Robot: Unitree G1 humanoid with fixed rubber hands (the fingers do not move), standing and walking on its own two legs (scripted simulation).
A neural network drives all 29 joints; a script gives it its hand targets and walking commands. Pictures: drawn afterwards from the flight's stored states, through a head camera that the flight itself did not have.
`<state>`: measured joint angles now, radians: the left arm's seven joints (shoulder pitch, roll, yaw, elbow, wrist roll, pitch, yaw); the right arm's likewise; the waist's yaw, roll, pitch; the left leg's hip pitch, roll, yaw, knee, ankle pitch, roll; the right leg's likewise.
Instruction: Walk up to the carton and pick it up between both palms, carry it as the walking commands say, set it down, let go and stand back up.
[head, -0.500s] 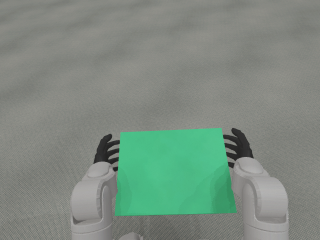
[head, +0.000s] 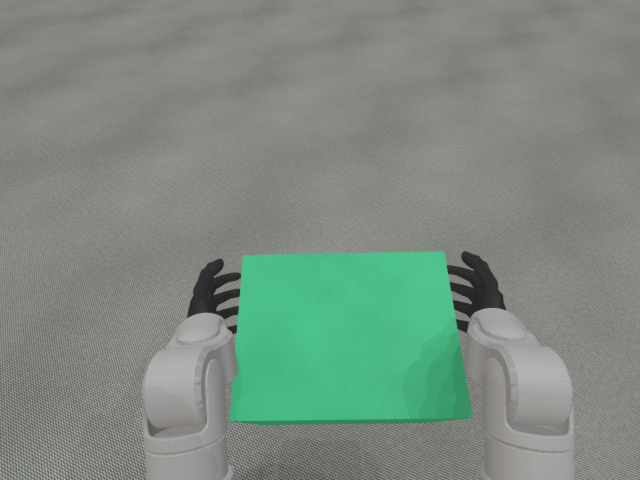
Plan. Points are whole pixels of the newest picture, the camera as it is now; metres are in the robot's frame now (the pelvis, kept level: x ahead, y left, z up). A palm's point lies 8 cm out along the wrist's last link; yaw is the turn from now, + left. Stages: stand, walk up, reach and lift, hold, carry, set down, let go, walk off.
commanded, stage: carry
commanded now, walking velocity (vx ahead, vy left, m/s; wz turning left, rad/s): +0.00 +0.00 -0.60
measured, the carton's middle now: (342, 348) +0.28 +0.01 +0.03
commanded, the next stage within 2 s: none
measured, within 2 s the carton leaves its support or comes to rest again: neither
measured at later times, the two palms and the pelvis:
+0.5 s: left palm (278, 373) +0.22 +0.08 +0.08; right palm (593, 428) +0.16 -0.21 +0.10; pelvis -0.07 -0.02 -0.01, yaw -13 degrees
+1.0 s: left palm (332, 426) +0.16 +0.03 +0.10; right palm out of the picture +0.05 -0.26 +0.11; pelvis -0.13 -0.02 +0.00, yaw -19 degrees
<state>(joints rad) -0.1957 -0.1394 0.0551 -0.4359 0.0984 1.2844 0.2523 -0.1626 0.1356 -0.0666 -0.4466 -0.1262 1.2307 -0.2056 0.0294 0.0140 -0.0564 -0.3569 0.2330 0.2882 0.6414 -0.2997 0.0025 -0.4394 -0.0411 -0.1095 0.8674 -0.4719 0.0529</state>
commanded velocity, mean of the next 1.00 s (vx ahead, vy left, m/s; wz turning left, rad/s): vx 0.00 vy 0.00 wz -0.23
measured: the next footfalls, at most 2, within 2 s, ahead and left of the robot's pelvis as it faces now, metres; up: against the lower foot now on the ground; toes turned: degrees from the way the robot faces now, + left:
right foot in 0.08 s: +0.02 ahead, -0.14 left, +0.00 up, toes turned -12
left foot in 0.46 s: +0.00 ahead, +0.08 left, +0.00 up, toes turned -7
